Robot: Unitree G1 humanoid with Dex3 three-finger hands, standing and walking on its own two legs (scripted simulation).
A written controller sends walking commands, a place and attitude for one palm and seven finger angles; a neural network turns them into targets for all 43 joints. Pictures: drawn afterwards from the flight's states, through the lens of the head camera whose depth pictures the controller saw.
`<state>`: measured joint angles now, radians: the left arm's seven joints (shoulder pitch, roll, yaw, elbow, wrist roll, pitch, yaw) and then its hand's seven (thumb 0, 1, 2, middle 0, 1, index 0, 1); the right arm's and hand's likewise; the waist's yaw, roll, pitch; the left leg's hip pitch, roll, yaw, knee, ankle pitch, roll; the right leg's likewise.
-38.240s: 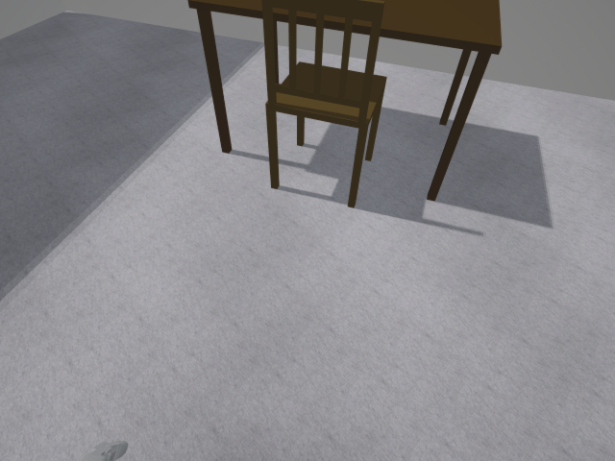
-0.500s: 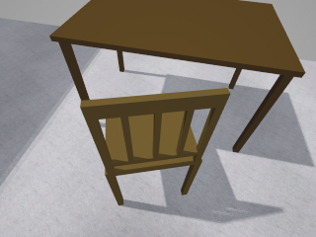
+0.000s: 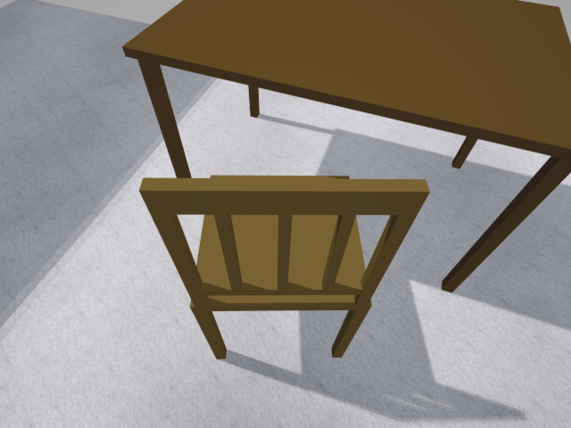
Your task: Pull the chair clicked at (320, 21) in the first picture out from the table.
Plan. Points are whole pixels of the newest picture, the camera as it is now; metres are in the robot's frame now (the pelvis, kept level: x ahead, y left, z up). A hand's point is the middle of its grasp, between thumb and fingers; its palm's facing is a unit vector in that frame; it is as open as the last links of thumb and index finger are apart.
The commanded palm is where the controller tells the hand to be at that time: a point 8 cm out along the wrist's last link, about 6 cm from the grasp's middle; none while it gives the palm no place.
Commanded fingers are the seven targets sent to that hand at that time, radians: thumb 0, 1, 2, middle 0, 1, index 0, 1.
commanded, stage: shuffle to correct the standing spot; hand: left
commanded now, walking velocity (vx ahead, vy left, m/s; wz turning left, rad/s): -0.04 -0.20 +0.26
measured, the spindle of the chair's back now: (283, 254) +0.41 +0.02 -0.09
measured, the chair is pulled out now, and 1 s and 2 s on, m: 0.29 0.29 0.29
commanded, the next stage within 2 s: come to a stop and stand still in 0.20 s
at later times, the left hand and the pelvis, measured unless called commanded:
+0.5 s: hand out of the picture -0.01 +0.07 -0.18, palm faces +0.10 -0.98 -0.17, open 7.3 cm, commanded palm none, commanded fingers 0.00 0.90 0.90 -0.20 -0.30 -0.20 -0.30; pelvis +0.00 -0.09 +0.00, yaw +2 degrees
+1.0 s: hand out of the picture +0.03 +0.09 -0.17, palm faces +0.04 -0.97 -0.23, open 7.3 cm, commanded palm none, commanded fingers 0.00 0.90 0.90 -0.20 -0.30 -0.20 -0.30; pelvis -0.01 -0.10 +0.01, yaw +1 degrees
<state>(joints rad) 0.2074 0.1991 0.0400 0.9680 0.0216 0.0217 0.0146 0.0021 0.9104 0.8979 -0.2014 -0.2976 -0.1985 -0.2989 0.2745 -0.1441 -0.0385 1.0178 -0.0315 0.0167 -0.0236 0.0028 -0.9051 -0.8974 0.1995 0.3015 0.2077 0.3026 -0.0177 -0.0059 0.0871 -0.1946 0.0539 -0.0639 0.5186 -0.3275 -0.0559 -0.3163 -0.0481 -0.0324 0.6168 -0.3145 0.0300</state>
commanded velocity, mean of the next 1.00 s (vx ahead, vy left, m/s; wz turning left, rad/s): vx -0.02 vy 0.01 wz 0.00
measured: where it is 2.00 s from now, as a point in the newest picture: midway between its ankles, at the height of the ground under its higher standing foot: outside the picture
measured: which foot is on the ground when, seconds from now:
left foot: down 0.00-0.02, up 0.04-0.24, down 0.26-1.00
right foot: up 0.00-0.00, down 0.02-0.28, up 0.30-0.48, down 0.50-1.00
